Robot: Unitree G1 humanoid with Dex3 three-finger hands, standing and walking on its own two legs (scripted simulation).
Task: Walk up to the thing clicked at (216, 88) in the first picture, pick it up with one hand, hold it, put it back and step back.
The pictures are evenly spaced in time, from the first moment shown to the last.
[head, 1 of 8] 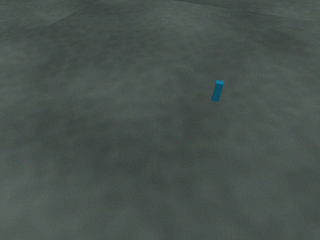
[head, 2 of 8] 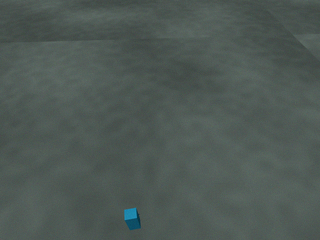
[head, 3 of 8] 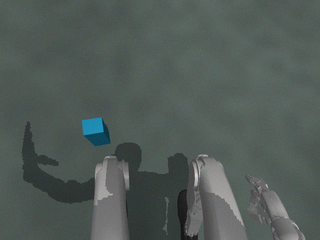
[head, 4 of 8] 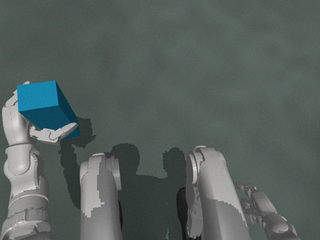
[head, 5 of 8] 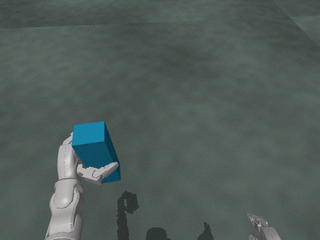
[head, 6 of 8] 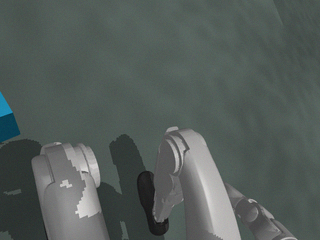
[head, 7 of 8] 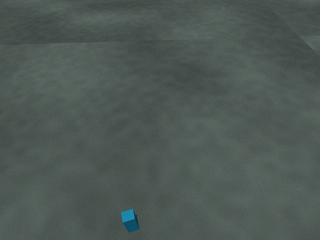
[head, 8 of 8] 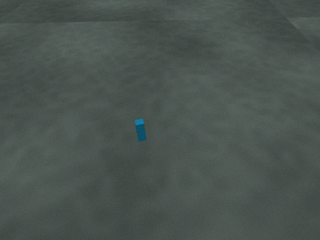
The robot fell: no
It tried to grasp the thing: yes
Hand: left
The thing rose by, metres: 0.69
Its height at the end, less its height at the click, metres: +0.00
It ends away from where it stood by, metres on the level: 0.02
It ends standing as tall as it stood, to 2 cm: yes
